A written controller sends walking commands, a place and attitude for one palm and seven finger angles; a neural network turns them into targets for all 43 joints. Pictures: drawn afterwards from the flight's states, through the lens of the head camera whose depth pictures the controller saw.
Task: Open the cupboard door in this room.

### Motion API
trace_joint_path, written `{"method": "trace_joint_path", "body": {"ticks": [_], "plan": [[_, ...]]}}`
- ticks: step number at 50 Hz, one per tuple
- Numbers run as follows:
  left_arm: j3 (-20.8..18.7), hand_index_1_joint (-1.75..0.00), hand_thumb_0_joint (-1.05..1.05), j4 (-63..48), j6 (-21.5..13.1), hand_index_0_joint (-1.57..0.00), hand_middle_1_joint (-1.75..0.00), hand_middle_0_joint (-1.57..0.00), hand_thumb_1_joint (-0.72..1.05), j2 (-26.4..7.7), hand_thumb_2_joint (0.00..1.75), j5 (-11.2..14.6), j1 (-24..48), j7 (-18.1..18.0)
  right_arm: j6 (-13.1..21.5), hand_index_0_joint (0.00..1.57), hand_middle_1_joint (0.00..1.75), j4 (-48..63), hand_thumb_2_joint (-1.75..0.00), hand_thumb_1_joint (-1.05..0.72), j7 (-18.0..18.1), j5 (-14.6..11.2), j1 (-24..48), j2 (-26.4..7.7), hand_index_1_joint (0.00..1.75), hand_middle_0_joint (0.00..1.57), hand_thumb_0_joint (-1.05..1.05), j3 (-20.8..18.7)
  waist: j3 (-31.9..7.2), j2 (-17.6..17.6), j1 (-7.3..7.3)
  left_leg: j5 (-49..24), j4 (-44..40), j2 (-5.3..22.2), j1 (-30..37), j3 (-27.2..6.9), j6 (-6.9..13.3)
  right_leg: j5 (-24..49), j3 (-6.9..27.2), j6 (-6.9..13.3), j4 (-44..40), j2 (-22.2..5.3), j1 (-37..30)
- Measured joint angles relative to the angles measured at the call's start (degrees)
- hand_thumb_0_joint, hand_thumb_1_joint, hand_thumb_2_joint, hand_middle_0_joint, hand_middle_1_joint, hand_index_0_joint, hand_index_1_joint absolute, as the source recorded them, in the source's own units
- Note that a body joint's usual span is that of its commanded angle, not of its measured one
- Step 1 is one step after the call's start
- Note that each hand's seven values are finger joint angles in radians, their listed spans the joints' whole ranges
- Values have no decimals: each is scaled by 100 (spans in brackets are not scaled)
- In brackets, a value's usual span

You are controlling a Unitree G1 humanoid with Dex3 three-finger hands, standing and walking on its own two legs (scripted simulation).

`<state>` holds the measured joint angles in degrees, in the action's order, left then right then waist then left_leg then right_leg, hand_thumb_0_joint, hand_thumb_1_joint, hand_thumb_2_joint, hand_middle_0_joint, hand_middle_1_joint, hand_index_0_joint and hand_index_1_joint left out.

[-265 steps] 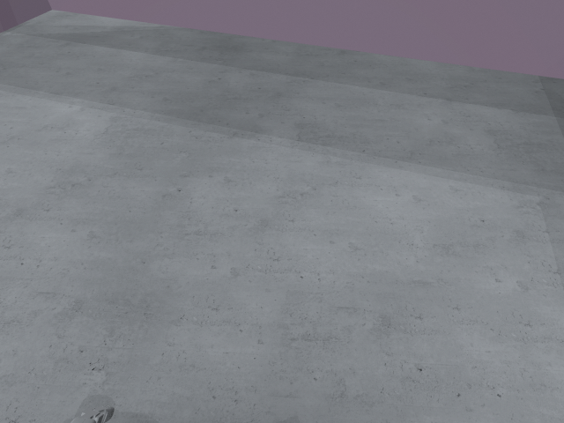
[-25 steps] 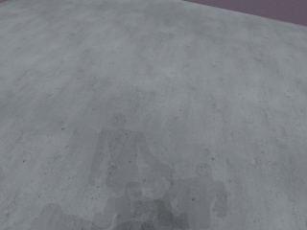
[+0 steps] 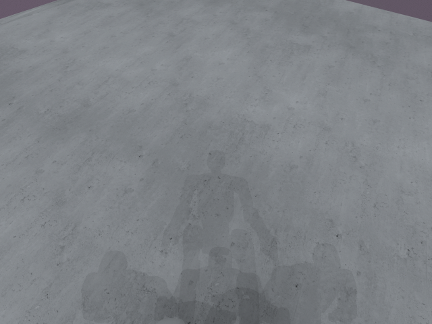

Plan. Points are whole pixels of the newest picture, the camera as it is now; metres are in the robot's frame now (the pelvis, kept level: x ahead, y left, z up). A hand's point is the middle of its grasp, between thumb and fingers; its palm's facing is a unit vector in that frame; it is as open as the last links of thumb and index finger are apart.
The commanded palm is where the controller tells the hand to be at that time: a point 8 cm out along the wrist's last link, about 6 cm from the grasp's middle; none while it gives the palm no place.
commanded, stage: turn or walk to find it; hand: left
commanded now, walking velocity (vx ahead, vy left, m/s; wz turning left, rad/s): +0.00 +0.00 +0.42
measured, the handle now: out of the picture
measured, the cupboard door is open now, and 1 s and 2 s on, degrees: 0 0 0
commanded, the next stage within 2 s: none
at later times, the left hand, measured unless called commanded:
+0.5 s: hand out of the picture +0.05 +0.23 -0.15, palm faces +0.21 -0.94 -0.28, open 7.4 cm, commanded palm none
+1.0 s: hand out of the picture -0.13 +0.21 -0.19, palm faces +0.47 -0.85 -0.25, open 7.4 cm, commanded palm none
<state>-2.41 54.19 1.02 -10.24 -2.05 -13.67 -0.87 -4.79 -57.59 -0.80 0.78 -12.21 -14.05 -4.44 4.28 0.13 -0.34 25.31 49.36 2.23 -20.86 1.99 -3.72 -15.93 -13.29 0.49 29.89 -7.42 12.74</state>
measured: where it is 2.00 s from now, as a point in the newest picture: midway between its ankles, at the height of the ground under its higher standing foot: outside the picture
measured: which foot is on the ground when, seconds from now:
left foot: up 0.00-0.06, down 0.08-0.52, up 0.54-0.96, down 0.98-1.00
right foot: down 0.00-0.08, up 0.10-0.48, down 0.50-0.98, up 1.00-1.00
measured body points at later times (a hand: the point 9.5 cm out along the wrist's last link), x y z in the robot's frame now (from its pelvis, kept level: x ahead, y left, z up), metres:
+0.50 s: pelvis -0.02 +0.01 -0.01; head +0.00 -0.01 +0.44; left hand +0.04 +0.28 -0.13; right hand +0.08 -0.22 -0.16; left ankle -0.02 +0.13 -0.74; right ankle +0.00 -0.10 -0.74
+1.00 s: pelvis -0.06 +0.01 -0.01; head -0.04 +0.03 +0.43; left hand -0.15 +0.26 -0.17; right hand +0.12 -0.19 -0.15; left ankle -0.12 +0.12 -0.74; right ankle +0.00 -0.10 -0.73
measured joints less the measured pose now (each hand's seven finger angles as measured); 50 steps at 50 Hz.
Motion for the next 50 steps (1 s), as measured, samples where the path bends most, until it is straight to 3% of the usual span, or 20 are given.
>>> {"method": "trace_joint_path", "body": {"ticks": [2, 4, 7, 11, 16, 22, 25, 27, 29, 32, 36, 44, 46, 48, 50], "plan": [[-42, -30, 0, 55, 23, -20, -30, -20, 90, -91, 90, 0, -20, 3, 61, 19, 30, 50, -89, -91, 10, -17, 83, 38, 30, 19, 0, 41, 21, -80, -40, -128, -669, -21, 274, 138, 43, -73, -82, -75, 185, -97, 88], [-85, -30, 0, 82, 71, -20, -30, -20, 90, -177, 90, 41, -92, 10, 171, 19, 30, 156, -89, -91, 1, -12, 122, 34, 30, 19, 0, 78, -27, -88, -44, -818, -1598, -18, 620, 200, 168, -237, -172, -182, 550, -176, 264], [-152, -30, 0, 165, 265, -20, -30, -20, 90, -366, 90, 59, -75, -11, 295, 19, 30, 244, -89, -91, 24, 18, 266, 170, 30, 19, 0, 120, 15, -292, -92, -694, -1423, -152, 528, 238, 469, -1272, 393, -341, 1837, -121, 817], [-190, -29, 0, 242, 334, -20, -30, -20, 91, -438, 90, 75, 47, 25, 361, 20, 30, 311, -89, -91, 114, 29, 285, 273, 30, 20, 0, 196, -13, -256, -60, -856, -1805, -239, 682, 107, 541, -1036, 839, -422, 2987, 96, 1283], [-160, -29, 0, 94, 274, -19, -30, -19, 91, -384, 90, 96, 214, 42, 363, 20, 30, 311, -89, -91, 122, 26, 238, 314, 30, 20, 0, 227, -73, -142, -27, -1164, -2219, -363, 791, -92, 585, -843, 1037, -501, 2774, 193, 1267], [-100, -29, 0, -101, 225, -19, -30, -19, 91, -220, 90, 119, 441, 27, 290, 20, 30, 307, -89, -91, 95, 59, 134, 278, 30, 20, 0, 163, -111, 31, 121, -1266, -2180, -460, 653, -351, 498, -927, 1097, -461, 1600, 362, 800], [-50, -29, 0, -212, 124, -20, -30, -19, 91, -139, 90, 134, 478, 25, 239, 20, 30, 301, -89, -91, 81, 45, 40, 215, 30, 20, 0, 110, -157, 111, 161, -1213, -1935, -526, 453, -480, 392, -355, 1038, -409, 492, 451, 329], [-3, -29, 0, -234, 35, -20, -30, -20, 91, -8, 90, 86, 493, 8, 190, 20, 30, 273, -89, -91, 71, 8, -5, 106, 30, 20, 0, 36, -127, 343, 183, -747, -1389, -473, 209, -631, 321, -127, 849, -103, 341, 553, 247], [36, -29, 0, -285, -6, -20, -30, -20, 90, 57, 90, 78, 430, 10, 95, 20, 30, 225, -89, -91, 59, 28, -62, 61, 30, 20, 0, -18, -145, 338, 174, -102, -270, -544, -186, -590, 282, -129, 717, 100, 332, 473, 211], [58, -30, 0, -276, 9, -20, -30, -20, 90, 123, 90, 78, 300, -1, 20, 20, 30, 154, -89, -91, 0, 50, -99, -21, 30, 20, 0, -81, -150, 320, 162, -277, 1181, -452, -630, -473, 199, -3, 568, 162, 52, 402, 59], [68, -30, 0, -165, 7, -20, -30, -20, 90, 156, 90, 71, 172, -18, 9, 20, 30, 93, -89, -91, -22, 59, -185, -80, 30, 20, 0, -101, -141, 259, 180, -553, 1676, -212, -700, -391, 38, 136, 353, 166, -201, 316, -62], [2, -30, 0, 35, -1, -20, -30, -20, 90, 10, 90, 5, 6, 3, -5, 19, 30, -18, -89, -91, 11, 4, -55, -33, 30, 19, 0, -8, -32, 19, -7, 24, 6, 6, 39, -31, -14, 96, -15, 62, -42, 1, 32], [-36, -30, 0, 96, 19, -20, -30, -20, 90, -80, 90, 0, -25, 6, 45, 19, 30, 28, -89, -91, 19, -17, 49, 6, 30, 19, 0, 31, -2, -51, -58, -23, -549, -16, 269, 97, 29, 47, -98, -2, 115, -92, 115], [-79, -30, 0, 147, 63, -20, -30, -20, 90, -174, 90, 26, -82, 10, 135, 19, 30, 120, -89, -91, 18, -21, 121, 27, 30, 19, 0, 69, -14, -87, -66, -528, -1383, -36, 597, 218, 93, -65, -195, -98, 396, -186, 241], [-132, -30, 0, 172, 163, -20, -30, -20, 90, -300, 90, 68, -133, 16, 234, 19, 30, 200, -89, -91, 16, 5, 208, 80, 30, 19, 0, 85, -39, -186, -92, -871, -1581, -99, 607, 209, 335, -585, -59, -242, 1021, -263, 556]]}}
